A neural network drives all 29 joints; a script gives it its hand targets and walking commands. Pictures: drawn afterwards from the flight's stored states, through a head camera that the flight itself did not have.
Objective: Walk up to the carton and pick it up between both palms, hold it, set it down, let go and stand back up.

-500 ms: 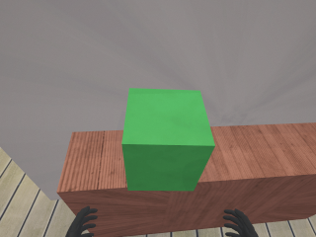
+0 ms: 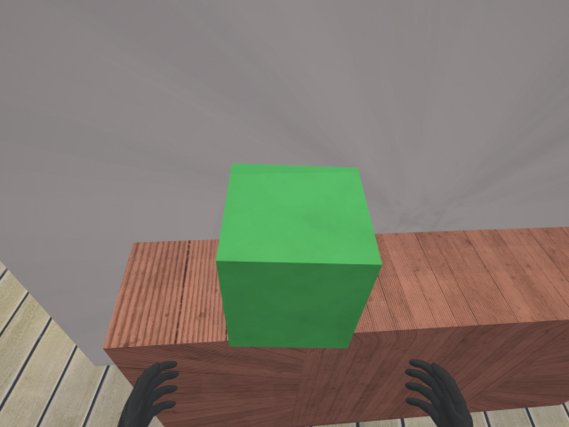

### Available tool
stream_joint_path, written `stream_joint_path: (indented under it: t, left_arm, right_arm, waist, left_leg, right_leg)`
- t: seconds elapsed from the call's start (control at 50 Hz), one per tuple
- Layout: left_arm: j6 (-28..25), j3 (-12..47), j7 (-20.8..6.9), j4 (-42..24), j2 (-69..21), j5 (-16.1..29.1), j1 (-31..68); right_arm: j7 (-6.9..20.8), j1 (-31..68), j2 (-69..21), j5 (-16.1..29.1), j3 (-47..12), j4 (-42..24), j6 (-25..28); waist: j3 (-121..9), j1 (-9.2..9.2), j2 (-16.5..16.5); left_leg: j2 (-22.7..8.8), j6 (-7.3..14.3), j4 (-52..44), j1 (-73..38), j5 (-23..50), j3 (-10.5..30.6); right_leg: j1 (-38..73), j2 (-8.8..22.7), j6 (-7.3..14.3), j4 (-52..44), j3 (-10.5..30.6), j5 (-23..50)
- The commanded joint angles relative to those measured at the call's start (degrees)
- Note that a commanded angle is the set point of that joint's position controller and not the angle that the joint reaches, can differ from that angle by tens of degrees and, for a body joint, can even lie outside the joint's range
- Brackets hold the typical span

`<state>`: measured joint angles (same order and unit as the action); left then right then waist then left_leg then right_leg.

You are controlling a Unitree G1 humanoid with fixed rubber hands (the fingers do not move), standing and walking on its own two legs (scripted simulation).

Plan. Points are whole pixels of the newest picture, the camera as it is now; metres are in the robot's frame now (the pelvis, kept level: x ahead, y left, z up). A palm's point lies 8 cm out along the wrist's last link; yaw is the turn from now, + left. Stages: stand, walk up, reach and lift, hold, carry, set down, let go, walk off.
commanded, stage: reach and lift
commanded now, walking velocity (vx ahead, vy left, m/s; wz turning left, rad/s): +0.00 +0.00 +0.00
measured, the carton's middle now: (291, 259) +0.39 +0.00 +0.00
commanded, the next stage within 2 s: none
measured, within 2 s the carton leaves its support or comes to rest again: neither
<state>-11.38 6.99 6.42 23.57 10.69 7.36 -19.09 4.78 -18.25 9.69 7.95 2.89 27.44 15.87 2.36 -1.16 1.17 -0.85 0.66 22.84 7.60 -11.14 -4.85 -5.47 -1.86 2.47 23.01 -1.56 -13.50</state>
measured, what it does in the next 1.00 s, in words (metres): stands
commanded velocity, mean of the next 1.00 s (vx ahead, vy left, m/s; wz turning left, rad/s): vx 0.00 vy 0.00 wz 0.00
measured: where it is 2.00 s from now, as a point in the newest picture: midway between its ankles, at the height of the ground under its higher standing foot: outside the picture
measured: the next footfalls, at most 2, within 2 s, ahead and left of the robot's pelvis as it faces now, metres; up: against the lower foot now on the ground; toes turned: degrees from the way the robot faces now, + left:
none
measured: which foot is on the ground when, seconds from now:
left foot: down 0.00-1.00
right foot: down 0.00-1.00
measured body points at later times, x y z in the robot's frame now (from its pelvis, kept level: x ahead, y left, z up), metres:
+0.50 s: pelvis +0.03 -0.02 +0.00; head +0.02 +0.00 +0.45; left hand +0.22 +0.20 -0.02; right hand +0.22 -0.22 -0.01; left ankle +0.02 +0.11 -0.74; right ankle -0.01 -0.09 -0.74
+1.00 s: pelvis +0.01 +0.00 +0.01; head +0.02 +0.00 +0.46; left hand +0.30 +0.20 +0.07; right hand +0.28 -0.21 +0.06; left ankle +0.02 +0.11 -0.74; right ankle -0.01 -0.09 -0.74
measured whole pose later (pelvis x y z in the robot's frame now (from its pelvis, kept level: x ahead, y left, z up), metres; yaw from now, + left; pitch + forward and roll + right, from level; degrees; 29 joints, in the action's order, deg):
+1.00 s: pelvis +0.01 +0.00 +0.01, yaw -1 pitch +0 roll +0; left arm 16.3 -2.5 3.8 -1.8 11.1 10.1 -1.3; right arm -4.7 -6.0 11.6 13.9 1.2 0.8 -7.8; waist 0.3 -1.1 1.0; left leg -0.5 0.3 15.2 8.1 -7.5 -4.1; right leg -6.7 -2.5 2.7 16.5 0.1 -10.1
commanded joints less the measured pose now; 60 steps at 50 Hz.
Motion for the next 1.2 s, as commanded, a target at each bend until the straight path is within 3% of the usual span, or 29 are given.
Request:
stream_joint_path:
  t: [0.0,0.06,0.1,0.18,0.22,0.24,0.28,0.36,0.4,0.48,0.5,0.56,0.58,0.6,0.62,0.68,0.76,0.78,0.82,0.84,0.88,0.92,0.94,0.98,1.0,1.04,1.12,1.16,1.18]
  left_arm:
    - [-6.6,-1.9,-0.2,-5.6,4.6,0.9,5.3]
    - [-9.0,-2.4,-0.8,-5.3,5.0,2.5,6.9]
    - [-11.3,-3.2,-1.3,-6.5,5.2,1.4,5.5]
    - [-13.7,-4.0,-2.5,-6.1,7.0,1.3,7.0]
    - [-14.8,-5.0,-2.8,-5.2,7.1,0.2,3.5]
    - [-15.2,-4.8,-3.3,-6.2,7.3,-0.2,5.1]
    - [-14.4,-5.7,-4.1,-7.6,7.1,0.2,5.3]
    - [-11.3,-5.2,-4.6,-12.9,6.5,1.0,4.7]
    - [-9.0,-4.1,-4.8,-14.9,6.7,0.2,5.5]
    - [-3.4,-5.0,-3.9,-21.6,7.4,1.0,9.3]
    - [-1.6,-4.2,-3.5,-23.1,7.1,0.9,9.2]
    - [3.9,-5.5,-3.1,-25.7,6.2,1.2,6.7]
    - [5.6,-5.7,-2.8,-28.5,6.3,1.0,7.6]
    - [7.5,-6.2,-2.4,-31.8,7.3,2.7,10.9]
    - [9.4,-6.5,-2.1,-31.7,5.9,1.5,9.7]
    - [16.3,-8.1,-2.4,-32.3,4.3,1.4,13.4]
    - [21.8,-9.5,-2.3,-38.7,5.1,2.5,20.7]
    - [22.6,-10.2,-2.2,-37.7,5.0,2.4,22.3]
    - [24.0,-11.0,-2.7,-37.3,5.7,2.4,23.0]
    - [24.4,-12.0,-2.6,-39.0,6.0,3.1,26.7]
    - [25.1,-11.4,-2.7,-35.7,4.3,2.3,26.2]
    - [26.7,-11.5,-2.7,-32.2,4.9,3.2,31.6]
    - [27.3,-11.0,-2.6,-35.1,4.9,3.0,31.8]
    - [28.6,-11.2,-2.3,-35.6,5.3,4.1,38.2]
    - [29.4,-10.6,-2.2,-35.8,5.0,4.1,36.8]
    - [31.5,-10.7,-2.7,-35.1,5.2,3.7,37.0]
    - [35.4,-15.0,-3.6,-40.0,6.4,2.1,38.2]
    - [36.6,-16.3,-4.2,-39.2,5.8,1.5,38.0]
    - [37.2,-16.5,-4.5,-39.7,6.7,1.2,40.1]
  right_arm:
    - [-0.8,3.6,5.0,0.9,1.5,-8.8,3.6]
    - [-1.6,4.2,4.2,0.2,1.4,-11.7,5.4]
    - [-2.5,3.6,3.4,1.8,-0.7,-12.1,7.2]
    - [-3.8,4.6,2.6,1.6,-2.3,-10.7,9.5]
    - [-4.2,3.8,3.1,3.3,-3.1,-8.9,11.1]
    - [-4.7,3.6,3.4,3.6,-4.2,-9.8,11.9]
    - [-5.1,4.6,3.2,3.5,-3.3,-8.0,12.3]
    - [-6.4,3.4,2.8,4.3,-3.9,-10.8,11.4]
    - [-6.9,4.1,3.8,4.6,-3.9,-11.4,10.1]
    - [-7.5,7.6,4.0,5.0,-3.6,-17.7,5.6]
    - [-7.6,8.1,4.4,5.2,-2.7,-17.9,4.3]
    - [-8.0,6.7,5.0,4.6,-2.0,-23.9,-0.2]
    - [-8.1,7.4,5.4,4.6,-1.6,-26.4,-2.1]
    - [-8.0,8.7,6.2,5.2,-2.1,-30.6,-3.8]
    - [-7.8,6.8,6.2,6.0,-2.4,-29.9,-5.4]
    - [-8.8,9.3,6.5,5.3,-1.9,-33.4,-11.4]
    - [-9.5,14.4,6.1,7.2,-1.7,-39.4,-17.4]
    - [-9.3,15.4,6.4,7.3,-1.5,-38.8,-18.3]
    - [-9.8,16.5,6.2,6.0,-0.3,-39.5,-20.1]
    - [-9.8,19.2,7.1,5.8,1.5,-40.1,-20.6]
    - [-9.8,19.5,7.4,4.9,2.0,-36.8,-21.4]
    - [-9.6,24.9,9.0,5.8,3.3,-34.4,-22.6]
    - [-9.5,25.5,9.1,5.7,3.0,-34.6,-23.1]
    - [-9.1,31.3,10.3,6.8,3.0,-34.0,-24.1]
    - [-8.9,31.0,11.9,7.0,4.1,-31.9,-24.2]
    - [-8.7,32.8,12.9,8.1,3.2,-31.5,-24.4]
    - [-9.2,38.2,15.9,11.2,1.6,-34.6,-23.8]
    - [-9.8,38.6,15.8,12.2,1.6,-33.9,-24.3]
    - [-10.1,39.9,16.7,12.5,1.7,-33.7,-24.5]
  waist:
    - [0.3,-0.19,0.2]
    - [-0.7,1.26,1.9]
    - [-3.1,-0.31,1.2]
    - [-3.4,0.74,1.6]
    - [-3.9,-0.30,1.0]
    - [-5.3,0.75,1.5]
    - [-4.5,0.75,0.1]
    - [-5.0,1.76,-0.1]
    - [-7.1,2.00,-2.2]
    - [-3.7,1.52,-1.4]
    - [-3.3,2.41,-2.2]
    - [-2.1,1.00,0.3]
    - [-4.5,0.09,-0.5]
    - [-5.5,0.70,-0.7]
    - [-7.2,-0.54,-1.4]
    - [-5.8,0.64,0.1]
    - [-9.1,-1.17,0.3]
    - [-9.5,-0.12,0.3]
    - [-10.6,-0.74,1.0]
    - [-12.7,0.45,-0.4]
    - [-11.7,0.03,0.4]
    - [-11.6,0.68,-1.6]
    - [-12.5,-0.12,-1.0]
    - [-14.8,0.76,-2.7]
    - [-15.3,1.91,-2.9]
    - [-15.7,1.74,-2.3]
    - [-21.2,1.24,-1.0]
    - [-21.6,0.40,1.3]
    - [-23.2,1.46,0.4]
  left_leg:
    - [0.3,-1.7,-2.7,-4.5,0.7,4.2]
    - [0.7,-1.1,-2.0,-4.7,1.6,4.7]
    - [0.7,-1.5,-0.6,-4.4,3.6,3.5]
    - [1.1,-1.7,-1.0,-2.5,6.8,4.5]
    - [1.4,-1.9,-0.4,-1.8,10.9,5.0]
    - [1.3,-1.8,-0.4,-2.2,10.4,5.0]
    - [0.9,-2.0,-0.5,-3.7,12.5,5.5]
    - [1.1,-2.1,-0.8,-4.3,15.9,5.8]
    - [1.0,-2.7,-1.7,-6.1,16.3,5.0]
    - [0.4,-2.3,-3.0,-9.1,17.7,6.3]
    - [0.2,-2.4,-3.4,-10.2,17.7,6.0]
    - [-0.2,-1.7,-5.5,-10.7,16.7,6.0]
    - [0.0,-1.8,-5.4,-11.5,18.2,5.7]
    - [0.2,-1.5,-5.7,-12.1,17.4,5.8]
    - [0.3,-1.3,-6.2,-13.5,18.0,5.2]
    - [-0.3,-0.8,-7.5,-11.7,16.6,5.9]
    - [0.5,-0.4,-8.1,-9.7,14.6,4.5]
    - [0.4,-0.5,-7.8,-10.8,13.4,5.1]
    - [0.3,0.0,-7.8,-9.8,12.4,4.5]
    - [0.5,-0.1,-7.2,-9.9,10.6,4.7]
    - [0.0,-0.2,-7.9,-10.4,8.7,4.5]
    - [-0.9,-0.6,-7.4,-9.4,6.9,4.7]
    - [-0.9,-0.3,-7.2,-10.3,8.5,5.6]
    - [-0.6,-0.8,-6.5,-11.7,7.7,5.0]
    - [-0.9,-0.6,-6.2,-13.1,10.2,5.8]
    - [-0.7,-0.7,-4.9,-13.4,13.1,6.0]
    - [-0.2,-1.4,-2.5,-16.7,25.0,5.5]
    - [0.3,-1.1,-3.4,-14.7,24.9,4.5]
    - [0.3,-1.9,-3.0,-14.9,25.2,4.1]
  right_leg:
    - [-9.9,2.1,0.2,-6.5,5.0,-3.1]
    - [-9.1,2.7,-0.7,-6.5,4.7,-1.7]
    - [-5.3,3.0,-0.7,-4.7,6.0,4.0]
    - [-2.7,3.5,-1.3,-3.8,6.5,11.0]
    - [0.9,3.5,-1.9,-1.9,7.2,21.3]
    - [2.3,3.7,-1.9,-1.2,6.8,23.4]
    - [1.6,3.7,-2.2,-1.8,6.3,19.7]
    - [3.0,3.5,-2.8,-2.3,6.8,27.6]
    - [2.7,3.2,-2.7,-2.3,6.4,26.1]
    - [0.0,2.6,-2.1,-5.5,6.0,21.8]
    - [-1.5,2.6,-1.8,-5.7,6.0,20.7]
    - [-1.7,3.3,-2.6,-8.7,6.2,20.2]
    - [-0.8,2.7,-2.1,-8.0,5.9,21.0]
    - [-1.0,2.9,-1.8,-8.7,6.1,20.2]
    - [-1.2,3.2,-2.0,-9.3,6.3,21.2]
    - [-1.9,2.7,-2.5,-10.8,6.0,20.8]
    - [-3.6,2.8,-2.6,-10.9,6.2,17.8]
    - [-3.5,2.9,-2.6,-10.6,6.3,17.5]
    - [-5.2,2.8,-2.8,-9.9,5.9,16.3]
    - [-5.6,3.6,-2.8,-9.9,6.7,15.3]
    - [-6.6,2.7,-2.2,-10.0,5.1,11.6]
    - [-8.3,2.4,-1.3,-9.9,5.4,6.1]
    - [-9.0,2.1,-1.3,-10.0,4.8,7.2]
    - [-10.2,2.4,-1.4,-9.4,5.2,6.5]
    - [-10.0,1.9,-1.5,-9.2,4.9,7.4]
    - [-10.4,1.1,-1.8,-8.5,4.0,10.0]
    - [-5.6,-0.2,-2.6,-6.3,3.7,24.4]
    - [-3.4,-0.5,-3.6,-6.2,4.1,28.6]
    - [-2.8,-0.3,-3.3,-5.8,4.4,30.8]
